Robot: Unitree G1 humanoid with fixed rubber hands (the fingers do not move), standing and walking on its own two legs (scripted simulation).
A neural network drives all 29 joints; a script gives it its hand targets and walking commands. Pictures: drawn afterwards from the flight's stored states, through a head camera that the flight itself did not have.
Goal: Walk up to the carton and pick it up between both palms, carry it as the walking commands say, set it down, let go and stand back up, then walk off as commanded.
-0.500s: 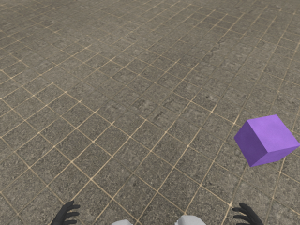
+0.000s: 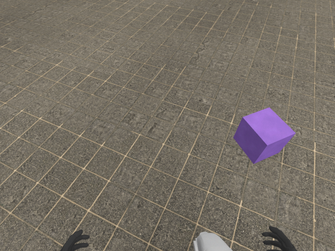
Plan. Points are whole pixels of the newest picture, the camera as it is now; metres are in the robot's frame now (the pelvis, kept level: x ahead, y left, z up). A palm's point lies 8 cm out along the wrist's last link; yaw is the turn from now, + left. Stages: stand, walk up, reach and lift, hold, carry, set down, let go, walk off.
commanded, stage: walk up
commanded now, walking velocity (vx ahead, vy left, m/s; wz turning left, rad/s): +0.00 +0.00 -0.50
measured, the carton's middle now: (261, 135) +0.85 -0.63 -0.65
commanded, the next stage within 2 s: none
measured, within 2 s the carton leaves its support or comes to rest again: neither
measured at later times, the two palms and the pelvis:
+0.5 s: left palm (85, 232) +0.18 +0.23 -0.08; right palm out of the picture +0.11 -0.32 -0.09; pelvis +0.05 -0.02 +0.01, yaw -13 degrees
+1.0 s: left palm (143, 145) +0.45 +0.11 -0.12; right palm out of the picture +0.11 -0.33 -0.12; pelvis +0.23 -0.08 -0.02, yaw -22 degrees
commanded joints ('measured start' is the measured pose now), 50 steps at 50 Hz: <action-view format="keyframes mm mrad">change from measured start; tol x32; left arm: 1 3 63 35 22 9 15 -34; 50 27 81 29 56 -9 -43 -97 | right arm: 1 -18 -144 -76 -94 -34 -29 -15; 25 -130 -99 -57 -126 -23 -74 28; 31 434 -381 -141 38 -25 -86 -51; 50 156 -276 -116 78 -5 -68 -20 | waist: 1 20 157 -10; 7 19 254 -128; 11 192 -487 62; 28 14 -135 -160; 31 -110 313 -177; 50 81 185 -105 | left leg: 1 98 266 -28 -277 5 78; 7 124 255 14 -104 20 88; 10 -351 42 65 320 -590 -31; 12 -521 -9 -108 626 -301 -61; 25 -158 -34 -58 110 -122 -107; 30 675 296 -425 -378 -117 -44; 38 345 318 -82 -219 619 -21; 45 171 270 43 -392 304 5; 50 312 288 68 -60 716 3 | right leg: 1 -118 -80 -138 -3 15 52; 8 334 -29 -153 -481 77 -16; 11 207 -260 598 -981 -681 -164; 18 501 -184 398 -800 -34 -175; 27 259 -137 374 -743 17 -162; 31 -461 10 32 108 -91 3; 37 -423 -70 -39 272 201 17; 50 64 -54 -194 -307 154 -26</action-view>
